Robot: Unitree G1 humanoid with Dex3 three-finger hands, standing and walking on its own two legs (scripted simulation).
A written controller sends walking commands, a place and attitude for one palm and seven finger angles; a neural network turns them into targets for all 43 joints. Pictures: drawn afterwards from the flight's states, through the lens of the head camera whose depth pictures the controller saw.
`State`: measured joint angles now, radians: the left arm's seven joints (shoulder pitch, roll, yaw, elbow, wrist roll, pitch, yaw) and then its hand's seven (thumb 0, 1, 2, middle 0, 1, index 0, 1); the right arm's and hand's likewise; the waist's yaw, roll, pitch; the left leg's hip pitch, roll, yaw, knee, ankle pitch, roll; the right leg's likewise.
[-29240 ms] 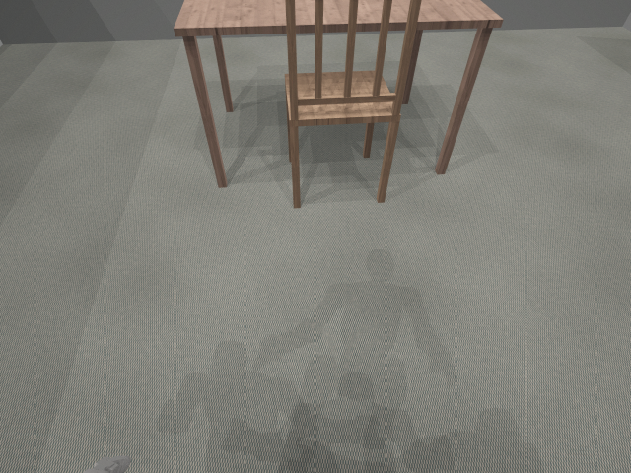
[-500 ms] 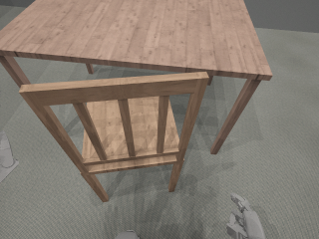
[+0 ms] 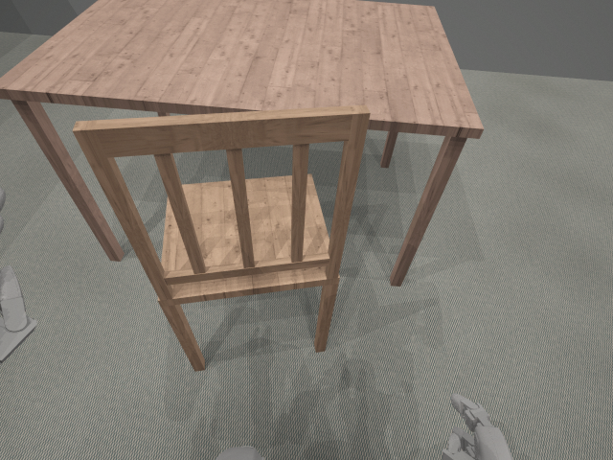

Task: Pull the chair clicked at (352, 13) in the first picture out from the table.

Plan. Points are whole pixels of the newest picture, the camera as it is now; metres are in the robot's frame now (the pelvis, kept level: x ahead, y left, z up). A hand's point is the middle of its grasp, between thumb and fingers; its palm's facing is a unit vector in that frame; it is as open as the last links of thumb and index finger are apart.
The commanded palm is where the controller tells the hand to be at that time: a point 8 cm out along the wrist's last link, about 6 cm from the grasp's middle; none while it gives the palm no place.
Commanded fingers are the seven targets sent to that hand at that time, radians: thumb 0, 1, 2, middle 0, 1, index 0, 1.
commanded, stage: stop stepping back and stand still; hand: left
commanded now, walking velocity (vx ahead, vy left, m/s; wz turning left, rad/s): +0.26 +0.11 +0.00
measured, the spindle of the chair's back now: (242, 215) +0.54 +0.15 -0.05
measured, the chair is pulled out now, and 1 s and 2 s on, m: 0.17 0.17 0.17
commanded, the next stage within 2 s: let the arm hang, fingers relaxed in 0.56 s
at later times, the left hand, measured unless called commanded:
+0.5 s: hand out of the picture +0.13 +0.28 +0.17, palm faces +0.47 -0.78 -0.40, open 7.4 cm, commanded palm +0.08 +0.32 +0.18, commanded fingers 0.00 0.90 0.90 -0.20 -0.30 -0.20 -0.30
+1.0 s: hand out of the picture +0.00 +0.20 -0.17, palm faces +0.09 -0.98 -0.17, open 6.8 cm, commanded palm none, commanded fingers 0.00 0.90 0.90 -0.20 -0.30 -0.20 -0.30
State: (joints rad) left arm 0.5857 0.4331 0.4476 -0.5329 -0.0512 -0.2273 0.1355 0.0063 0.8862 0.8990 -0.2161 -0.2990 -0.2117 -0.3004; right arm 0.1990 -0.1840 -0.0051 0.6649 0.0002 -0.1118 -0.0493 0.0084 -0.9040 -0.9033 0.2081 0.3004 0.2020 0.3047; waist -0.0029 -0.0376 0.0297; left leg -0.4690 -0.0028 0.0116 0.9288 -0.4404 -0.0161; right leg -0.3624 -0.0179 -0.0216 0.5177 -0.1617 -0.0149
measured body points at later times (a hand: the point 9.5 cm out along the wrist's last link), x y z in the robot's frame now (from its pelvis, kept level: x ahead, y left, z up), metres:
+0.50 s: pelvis -0.05 +0.01 +0.00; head -0.09 +0.02 +0.45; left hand +0.10 +0.32 +0.19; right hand +0.09 -0.21 -0.09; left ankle -0.02 +0.12 -0.73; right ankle +0.01 -0.10 -0.73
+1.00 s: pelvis -0.04 +0.02 +0.01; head -0.02 +0.05 +0.45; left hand +0.00 +0.25 -0.16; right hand -0.01 -0.22 -0.13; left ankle -0.02 +0.12 -0.73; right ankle +0.01 -0.10 -0.73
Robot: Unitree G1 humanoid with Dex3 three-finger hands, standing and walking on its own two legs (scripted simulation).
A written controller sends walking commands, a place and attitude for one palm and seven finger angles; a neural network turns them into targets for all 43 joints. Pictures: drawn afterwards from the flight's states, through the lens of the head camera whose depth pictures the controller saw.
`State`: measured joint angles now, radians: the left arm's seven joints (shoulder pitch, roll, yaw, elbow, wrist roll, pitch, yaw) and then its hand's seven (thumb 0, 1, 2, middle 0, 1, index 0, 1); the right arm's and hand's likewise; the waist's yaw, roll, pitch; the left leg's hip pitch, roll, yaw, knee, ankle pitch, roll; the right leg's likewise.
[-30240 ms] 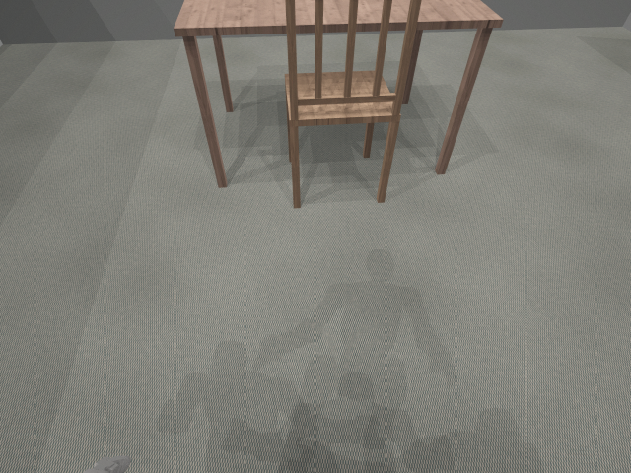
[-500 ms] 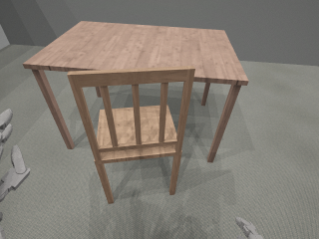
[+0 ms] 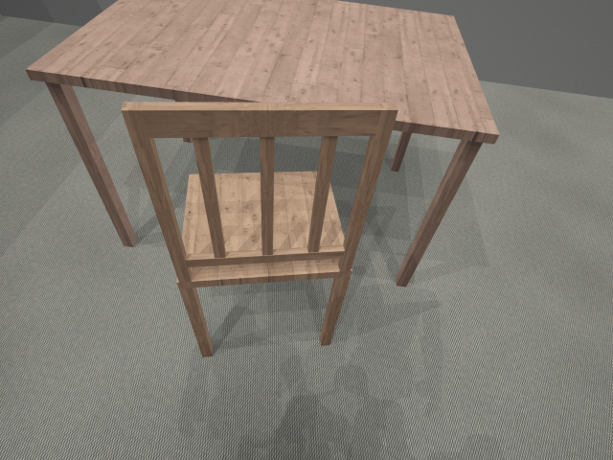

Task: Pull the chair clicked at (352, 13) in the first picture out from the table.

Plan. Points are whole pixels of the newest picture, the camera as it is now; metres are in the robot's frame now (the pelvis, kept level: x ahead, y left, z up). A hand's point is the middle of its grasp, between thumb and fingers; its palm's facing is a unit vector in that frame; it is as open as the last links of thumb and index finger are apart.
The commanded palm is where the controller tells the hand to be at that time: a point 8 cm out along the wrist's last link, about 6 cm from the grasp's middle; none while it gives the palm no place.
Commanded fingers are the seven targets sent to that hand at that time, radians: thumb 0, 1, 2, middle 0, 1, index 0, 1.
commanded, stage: let the arm hang, fingers relaxed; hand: left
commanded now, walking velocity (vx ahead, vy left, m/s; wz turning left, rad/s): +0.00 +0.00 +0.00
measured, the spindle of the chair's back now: (267, 202) +0.58 +0.10 -0.06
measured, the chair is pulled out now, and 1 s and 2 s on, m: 0.17 0.17 0.17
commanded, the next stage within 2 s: look to check the result in 0.76 s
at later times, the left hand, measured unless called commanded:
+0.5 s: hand out of the picture +0.02 +0.17 -0.17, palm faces -0.03 -0.98 -0.18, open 7.4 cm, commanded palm none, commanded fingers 0.00 0.90 0.90 -0.20 -0.30 -0.20 -0.30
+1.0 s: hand out of the picture +0.03 +0.16 -0.17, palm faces -0.03 -0.99 -0.17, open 7.4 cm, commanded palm none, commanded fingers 0.00 0.90 0.90 -0.20 -0.30 -0.20 -0.30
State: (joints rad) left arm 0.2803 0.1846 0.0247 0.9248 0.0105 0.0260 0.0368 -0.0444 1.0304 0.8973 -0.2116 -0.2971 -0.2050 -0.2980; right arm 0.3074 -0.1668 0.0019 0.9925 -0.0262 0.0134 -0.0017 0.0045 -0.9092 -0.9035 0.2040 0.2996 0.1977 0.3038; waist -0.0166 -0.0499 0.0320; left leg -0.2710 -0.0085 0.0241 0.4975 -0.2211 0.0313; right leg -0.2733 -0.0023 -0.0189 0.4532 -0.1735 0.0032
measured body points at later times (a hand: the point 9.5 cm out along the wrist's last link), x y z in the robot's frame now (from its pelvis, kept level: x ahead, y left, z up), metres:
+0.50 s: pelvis +0.02 +0.01 +0.01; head +0.03 +0.00 +0.46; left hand +0.02 +0.22 -0.15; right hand +0.01 -0.20 -0.16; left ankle +0.03 +0.10 -0.74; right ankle +0.04 -0.12 -0.74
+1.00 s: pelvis +0.04 +0.01 +0.01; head +0.05 +0.00 +0.46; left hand +0.03 +0.21 -0.16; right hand -0.01 -0.20 -0.16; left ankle +0.03 +0.10 -0.74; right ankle +0.04 -0.12 -0.74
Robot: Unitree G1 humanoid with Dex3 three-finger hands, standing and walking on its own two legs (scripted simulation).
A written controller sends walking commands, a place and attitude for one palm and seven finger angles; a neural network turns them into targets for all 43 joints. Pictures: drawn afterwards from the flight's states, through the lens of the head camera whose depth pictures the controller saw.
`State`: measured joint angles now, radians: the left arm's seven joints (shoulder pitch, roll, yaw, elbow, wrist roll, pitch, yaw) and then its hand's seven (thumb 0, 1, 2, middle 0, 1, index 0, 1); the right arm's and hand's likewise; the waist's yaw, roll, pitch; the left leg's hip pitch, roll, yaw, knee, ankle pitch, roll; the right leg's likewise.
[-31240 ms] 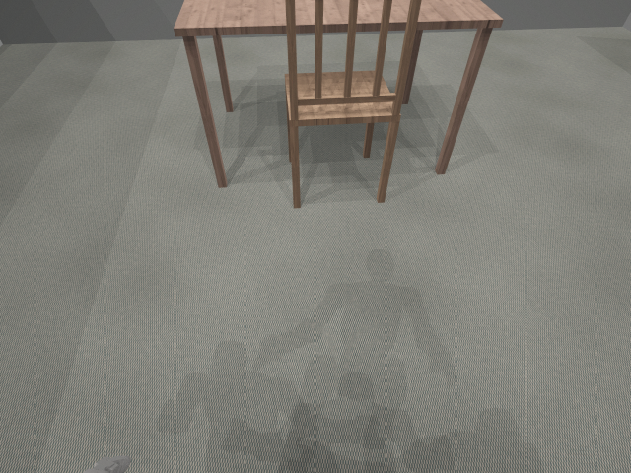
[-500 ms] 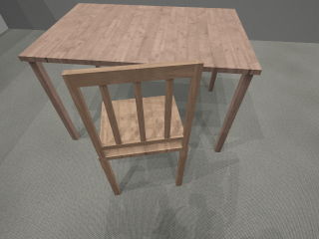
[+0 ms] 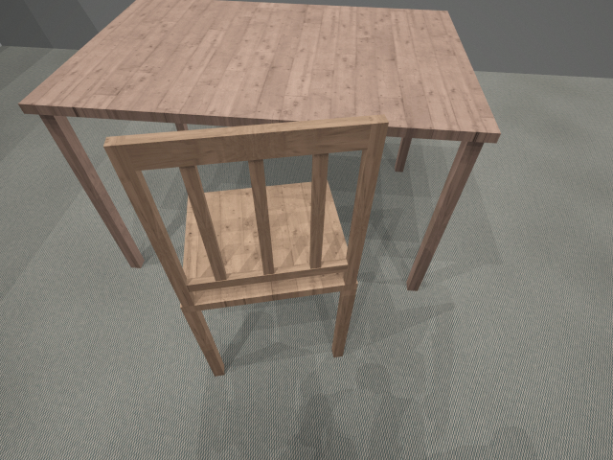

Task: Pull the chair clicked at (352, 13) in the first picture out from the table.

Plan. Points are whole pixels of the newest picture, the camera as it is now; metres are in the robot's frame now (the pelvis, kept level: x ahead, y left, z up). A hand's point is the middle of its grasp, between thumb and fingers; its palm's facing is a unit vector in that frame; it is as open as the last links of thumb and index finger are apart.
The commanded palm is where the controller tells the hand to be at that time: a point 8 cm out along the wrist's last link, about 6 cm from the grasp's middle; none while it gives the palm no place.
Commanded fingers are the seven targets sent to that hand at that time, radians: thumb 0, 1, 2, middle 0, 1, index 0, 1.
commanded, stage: look to check the result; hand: left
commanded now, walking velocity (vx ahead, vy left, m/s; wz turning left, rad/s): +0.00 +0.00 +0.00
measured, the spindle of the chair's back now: (263, 223) +0.54 +0.11 -0.06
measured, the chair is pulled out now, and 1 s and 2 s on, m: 0.17 0.17 0.17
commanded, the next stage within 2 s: take the last steps up to it in 0.56 s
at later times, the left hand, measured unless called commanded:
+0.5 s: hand out of the picture +0.00 +0.16 -0.18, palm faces +0.01 -0.98 -0.17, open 7.4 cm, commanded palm none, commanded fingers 0.00 0.90 0.90 -0.20 -0.30 -0.20 -0.30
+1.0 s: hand out of the picture +0.00 +0.16 -0.18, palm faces +0.00 -0.99 -0.17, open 7.4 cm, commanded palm none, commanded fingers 0.00 0.90 0.90 -0.20 -0.30 -0.20 -0.30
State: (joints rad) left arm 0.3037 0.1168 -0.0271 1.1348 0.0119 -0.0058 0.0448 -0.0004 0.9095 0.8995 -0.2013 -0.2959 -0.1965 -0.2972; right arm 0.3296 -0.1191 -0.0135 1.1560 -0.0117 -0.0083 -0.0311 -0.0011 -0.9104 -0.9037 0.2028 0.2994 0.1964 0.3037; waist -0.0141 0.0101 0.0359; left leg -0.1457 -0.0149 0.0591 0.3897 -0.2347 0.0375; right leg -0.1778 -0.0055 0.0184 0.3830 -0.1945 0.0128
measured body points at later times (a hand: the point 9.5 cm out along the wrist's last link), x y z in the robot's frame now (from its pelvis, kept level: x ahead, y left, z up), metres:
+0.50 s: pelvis +0.01 +0.00 +0.00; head +0.02 +0.00 +0.45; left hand +0.00 +0.21 -0.16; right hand -0.01 -0.21 -0.16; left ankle -0.01 +0.09 -0.74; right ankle +0.01 -0.13 -0.74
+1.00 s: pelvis +0.03 +0.00 -0.01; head +0.04 +0.00 +0.44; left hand +0.00 +0.22 -0.17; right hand -0.02 -0.21 -0.17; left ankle -0.01 +0.09 -0.74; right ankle +0.01 -0.13 -0.74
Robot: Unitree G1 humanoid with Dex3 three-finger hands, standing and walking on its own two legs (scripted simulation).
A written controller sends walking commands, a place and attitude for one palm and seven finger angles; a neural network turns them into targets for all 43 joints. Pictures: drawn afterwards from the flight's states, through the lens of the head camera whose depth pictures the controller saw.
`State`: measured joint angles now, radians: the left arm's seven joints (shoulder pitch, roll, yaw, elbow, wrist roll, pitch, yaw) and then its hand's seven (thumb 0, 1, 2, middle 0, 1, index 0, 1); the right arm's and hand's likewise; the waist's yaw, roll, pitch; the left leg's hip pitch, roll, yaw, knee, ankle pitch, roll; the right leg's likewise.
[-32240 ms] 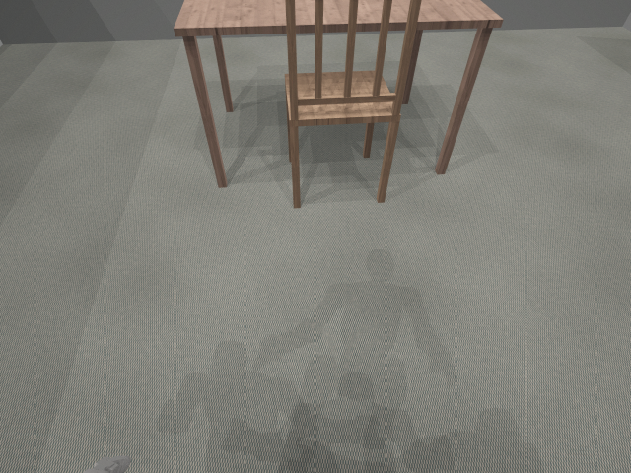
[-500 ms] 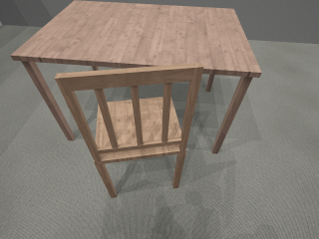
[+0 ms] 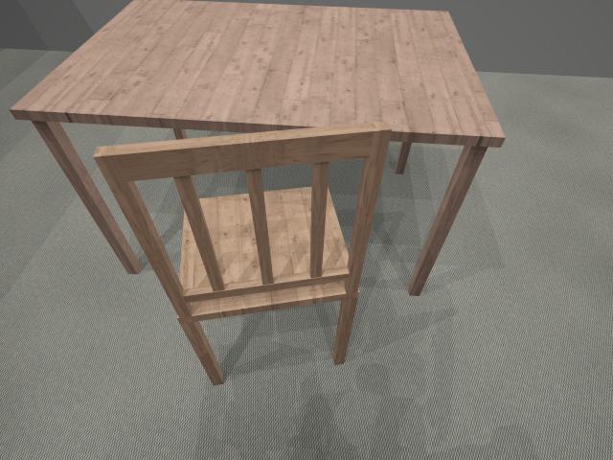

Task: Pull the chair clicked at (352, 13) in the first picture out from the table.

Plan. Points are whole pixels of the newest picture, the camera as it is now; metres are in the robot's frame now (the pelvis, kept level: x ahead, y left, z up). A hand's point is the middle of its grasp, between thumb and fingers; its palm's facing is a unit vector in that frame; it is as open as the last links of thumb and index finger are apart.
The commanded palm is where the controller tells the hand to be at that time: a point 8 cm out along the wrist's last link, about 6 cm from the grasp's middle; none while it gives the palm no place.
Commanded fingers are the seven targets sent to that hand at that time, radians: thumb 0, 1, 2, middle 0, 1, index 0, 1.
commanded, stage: take the last steps up to it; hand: left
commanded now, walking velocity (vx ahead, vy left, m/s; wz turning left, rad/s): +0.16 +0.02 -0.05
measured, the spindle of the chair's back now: (261, 233) +0.51 +0.11 -0.06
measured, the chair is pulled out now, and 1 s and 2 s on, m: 0.17 0.17 0.17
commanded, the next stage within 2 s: come to a stop and stand still in 0.12 s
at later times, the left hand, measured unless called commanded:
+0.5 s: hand out of the picture +0.04 +0.18 -0.18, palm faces +0.05 -0.98 -0.21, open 7.3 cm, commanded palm none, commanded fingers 0.00 0.90 0.90 -0.20 -0.30 -0.20 -0.30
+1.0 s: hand out of the picture -0.03 +0.18 -0.18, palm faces +0.02 -0.98 -0.20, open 7.4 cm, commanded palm none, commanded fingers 0.00 0.90 0.90 -0.20 -0.30 -0.20 -0.30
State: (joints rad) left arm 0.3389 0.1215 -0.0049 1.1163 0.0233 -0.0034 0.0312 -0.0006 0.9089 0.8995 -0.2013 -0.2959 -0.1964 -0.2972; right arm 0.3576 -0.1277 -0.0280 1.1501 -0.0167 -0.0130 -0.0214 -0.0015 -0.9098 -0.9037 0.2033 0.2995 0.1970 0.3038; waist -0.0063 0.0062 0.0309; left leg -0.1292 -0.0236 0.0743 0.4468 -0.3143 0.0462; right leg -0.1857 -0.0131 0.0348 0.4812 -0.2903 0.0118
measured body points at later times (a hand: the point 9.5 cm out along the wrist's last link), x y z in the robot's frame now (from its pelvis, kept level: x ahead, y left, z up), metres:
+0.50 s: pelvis +0.03 +0.00 +0.00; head +0.05 +0.01 +0.45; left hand +0.04 +0.23 -0.16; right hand +0.03 -0.22 -0.16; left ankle -0.04 +0.09 -0.74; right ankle -0.02 -0.13 -0.74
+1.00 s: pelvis -0.03 +0.01 +0.00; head -0.03 +0.01 +0.45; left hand -0.03 +0.23 -0.16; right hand -0.01 -0.22 -0.16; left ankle -0.04 +0.09 -0.74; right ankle -0.02 -0.13 -0.74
